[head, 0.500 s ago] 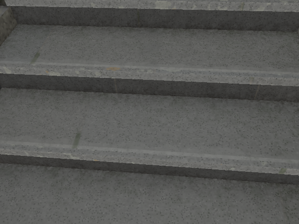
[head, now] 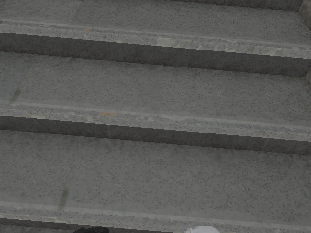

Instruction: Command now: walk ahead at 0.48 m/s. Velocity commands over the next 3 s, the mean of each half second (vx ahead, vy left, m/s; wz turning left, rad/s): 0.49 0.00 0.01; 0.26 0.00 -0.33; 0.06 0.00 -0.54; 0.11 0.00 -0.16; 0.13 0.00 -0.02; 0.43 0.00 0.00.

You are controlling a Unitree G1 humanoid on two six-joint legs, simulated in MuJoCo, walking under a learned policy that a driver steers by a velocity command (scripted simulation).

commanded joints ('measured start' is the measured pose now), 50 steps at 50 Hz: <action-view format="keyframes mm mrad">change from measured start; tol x64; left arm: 1 -260 -7 -45 -214 -7 -6 4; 50 181 88 84 -63 -1 52 56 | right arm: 1 5 -115 -10 1 23 -9 -18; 50 -380 -197 -56 -219 -1 -25 -51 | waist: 1 46 131 248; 50 114 141 56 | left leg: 1 -73 214 -186 -294 201 84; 8 80 271 -47 214 1851 106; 10 -439 -89 -100 1028 287 -1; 17 -1024 -6 -213 1766 252 119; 26 -1302 98 50 1476 27 87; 32 -385 -73 159 757 28 118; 36 97 421 -882 14 639 403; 50 -133 361 28 -55 571 132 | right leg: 1 -202 -60 -86 -195 -62 0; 8 934 75 -156 -1063 8 -91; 10 1240 -310 745 -1614 -150 -266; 29 1097 -133 78 -2112 602 -72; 33 1319 -201 42 -1602 1854 -42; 36 751 140 91 -433 123 80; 50 264 -4 66 -298 247 105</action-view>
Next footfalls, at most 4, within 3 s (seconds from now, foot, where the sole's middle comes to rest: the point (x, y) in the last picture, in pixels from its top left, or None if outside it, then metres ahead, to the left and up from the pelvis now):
0.16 right None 0.29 -0.09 -0.62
0.68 left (135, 184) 0.61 0.05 -0.47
1.26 right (214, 173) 0.66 -0.25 -0.46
1.86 left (163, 107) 0.86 -0.06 -0.31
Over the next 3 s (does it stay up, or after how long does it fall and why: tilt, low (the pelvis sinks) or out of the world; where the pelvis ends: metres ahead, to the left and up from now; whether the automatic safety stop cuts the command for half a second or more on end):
stays up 0.94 -0.28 0.47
